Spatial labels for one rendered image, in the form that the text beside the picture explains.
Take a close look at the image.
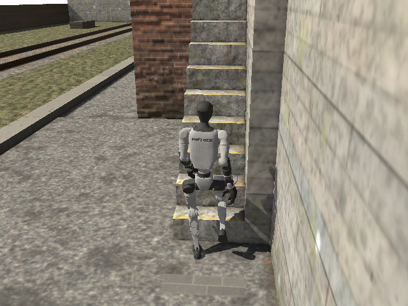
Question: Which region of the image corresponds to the robot left foot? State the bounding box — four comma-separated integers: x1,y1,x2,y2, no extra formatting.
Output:
193,244,201,259

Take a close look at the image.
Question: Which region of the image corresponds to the robot right hand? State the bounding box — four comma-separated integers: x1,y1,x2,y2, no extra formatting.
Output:
222,187,237,205

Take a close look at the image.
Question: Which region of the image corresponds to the robot right forearm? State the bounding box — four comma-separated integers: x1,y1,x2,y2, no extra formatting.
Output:
222,158,235,189

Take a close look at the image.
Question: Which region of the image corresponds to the right robot thigh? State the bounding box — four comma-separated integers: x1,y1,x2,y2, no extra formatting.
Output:
213,176,226,201

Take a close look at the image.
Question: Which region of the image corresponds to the left robot upper arm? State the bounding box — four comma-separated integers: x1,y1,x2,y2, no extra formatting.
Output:
179,127,191,162

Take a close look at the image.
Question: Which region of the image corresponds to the robot left hand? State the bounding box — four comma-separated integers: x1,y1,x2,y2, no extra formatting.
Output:
187,167,198,179

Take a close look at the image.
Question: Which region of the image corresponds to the right robot upper arm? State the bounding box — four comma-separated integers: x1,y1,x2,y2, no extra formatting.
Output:
217,129,230,167

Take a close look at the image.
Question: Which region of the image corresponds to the robot left forearm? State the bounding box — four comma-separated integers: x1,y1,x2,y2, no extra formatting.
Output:
180,160,193,171

